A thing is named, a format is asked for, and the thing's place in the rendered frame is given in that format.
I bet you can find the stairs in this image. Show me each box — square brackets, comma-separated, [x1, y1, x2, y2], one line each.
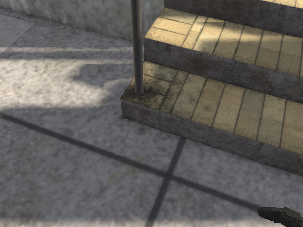
[120, 0, 303, 177]

